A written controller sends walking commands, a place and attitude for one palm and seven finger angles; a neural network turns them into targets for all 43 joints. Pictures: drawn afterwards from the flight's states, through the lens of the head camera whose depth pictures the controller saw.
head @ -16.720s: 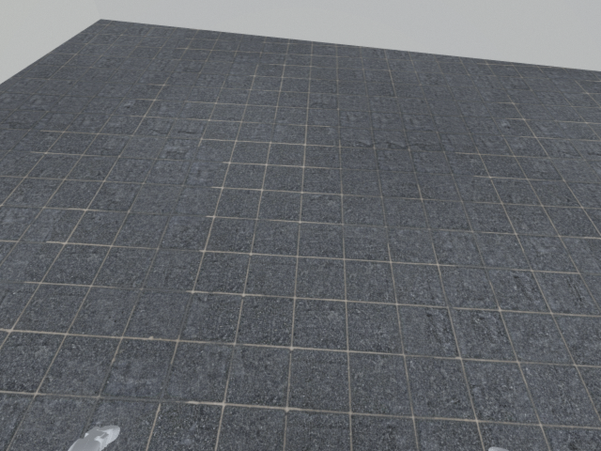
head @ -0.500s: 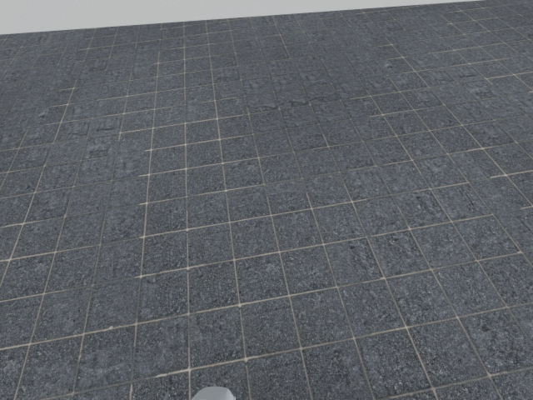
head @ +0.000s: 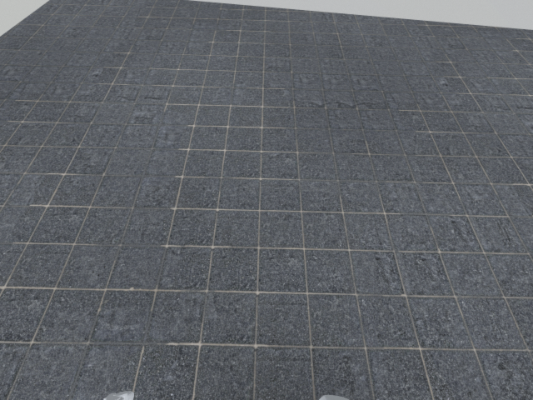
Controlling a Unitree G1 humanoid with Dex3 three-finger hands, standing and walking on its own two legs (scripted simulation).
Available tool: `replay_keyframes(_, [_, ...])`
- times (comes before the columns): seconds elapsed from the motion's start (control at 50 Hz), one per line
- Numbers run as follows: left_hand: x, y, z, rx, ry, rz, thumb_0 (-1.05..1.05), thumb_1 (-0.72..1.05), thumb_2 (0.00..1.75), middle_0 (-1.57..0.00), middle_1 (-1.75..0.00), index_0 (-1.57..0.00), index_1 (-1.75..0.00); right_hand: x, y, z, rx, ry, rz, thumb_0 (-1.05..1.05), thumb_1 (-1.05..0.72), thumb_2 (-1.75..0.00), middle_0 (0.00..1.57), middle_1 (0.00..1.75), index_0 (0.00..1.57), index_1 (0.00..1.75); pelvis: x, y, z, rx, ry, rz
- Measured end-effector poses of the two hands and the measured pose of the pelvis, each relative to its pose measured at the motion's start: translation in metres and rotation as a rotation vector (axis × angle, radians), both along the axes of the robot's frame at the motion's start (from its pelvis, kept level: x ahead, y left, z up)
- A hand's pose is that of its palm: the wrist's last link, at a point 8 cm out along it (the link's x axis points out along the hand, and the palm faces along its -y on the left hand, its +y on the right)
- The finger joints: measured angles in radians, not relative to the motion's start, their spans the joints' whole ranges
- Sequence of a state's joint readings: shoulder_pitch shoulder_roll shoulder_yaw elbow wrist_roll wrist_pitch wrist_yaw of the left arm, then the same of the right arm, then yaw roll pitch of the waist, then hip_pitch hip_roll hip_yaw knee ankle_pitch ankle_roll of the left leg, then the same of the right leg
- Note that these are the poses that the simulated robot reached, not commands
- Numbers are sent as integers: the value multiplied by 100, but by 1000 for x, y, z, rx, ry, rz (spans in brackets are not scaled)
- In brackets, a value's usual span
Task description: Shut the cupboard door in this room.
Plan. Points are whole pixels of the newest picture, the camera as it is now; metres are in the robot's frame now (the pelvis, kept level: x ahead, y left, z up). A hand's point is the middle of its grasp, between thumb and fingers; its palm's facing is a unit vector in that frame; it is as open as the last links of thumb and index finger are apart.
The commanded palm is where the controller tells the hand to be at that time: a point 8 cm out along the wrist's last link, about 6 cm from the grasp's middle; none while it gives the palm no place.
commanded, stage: turn or walk to find it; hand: left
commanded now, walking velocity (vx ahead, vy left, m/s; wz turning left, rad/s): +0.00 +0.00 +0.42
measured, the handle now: out of the picture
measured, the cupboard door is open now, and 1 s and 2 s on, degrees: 92 92 92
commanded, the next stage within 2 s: stand and wait in 0.24 s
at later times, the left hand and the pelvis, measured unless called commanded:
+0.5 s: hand out of the picture -0.02 +0.14 -0.15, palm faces +0.27 -0.92 -0.28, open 7.4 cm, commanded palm none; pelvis -0.01 -0.06 +0.00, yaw +15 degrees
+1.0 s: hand out of the picture -0.05 +0.20 -0.16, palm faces +0.49 -0.83 -0.26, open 7.4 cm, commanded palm none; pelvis -0.03 -0.04 +0.00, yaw +28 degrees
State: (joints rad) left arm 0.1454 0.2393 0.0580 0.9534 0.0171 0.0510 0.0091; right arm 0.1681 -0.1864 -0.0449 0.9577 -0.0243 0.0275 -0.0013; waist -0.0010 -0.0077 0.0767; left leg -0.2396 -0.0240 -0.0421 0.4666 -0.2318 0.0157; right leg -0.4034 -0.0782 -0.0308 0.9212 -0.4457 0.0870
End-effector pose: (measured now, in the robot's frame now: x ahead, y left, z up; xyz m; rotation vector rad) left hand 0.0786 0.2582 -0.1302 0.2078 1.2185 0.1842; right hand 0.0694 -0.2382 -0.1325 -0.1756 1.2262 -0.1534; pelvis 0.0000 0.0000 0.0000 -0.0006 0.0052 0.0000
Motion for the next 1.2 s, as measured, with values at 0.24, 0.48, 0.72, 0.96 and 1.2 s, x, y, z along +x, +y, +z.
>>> replay_keyframes(0.24, [-12,-58,26,58,-97,56,0,91,90,-20,-29,-20,-30,-36,-57,-30,51,148,26,1,-90,-90,20,30,20,30,-9,-49,-2,54,-8,123])
replay_keyframes(0.48, [-106,-76,13,19,34,251,0,91,90,-20,-30,-20,-30,10,-63,-20,14,143,193,1,-91,-90,20,30,20,30,-13,-60,1,56,-7,249])
replay_keyframes(0.72, [-210,-45,-28,-42,172,463,1,91,90,-20,-29,-20,-30,102,19,2,-33,-94,444,1,-91,-90,20,30,20,30,-30,-29,-16,18,-15,370])
replay_keyframes(0.96, [-173,-24,-1,3,-4,494,1,91,90,-19,-29,-20,-30,88,29,11,-8,-66,505,1,-90,-90,21,30,21,30,-34,-35,1,-4,-17,472])
replay_keyframes(1.2, [-145,-78,22,92,-115,523,0,91,90,-20,-29,-20,-30,75,-39,-30,14,104,520,1,-90,-90,20,30,20,30,-21,-86,-8,37,-8,609])
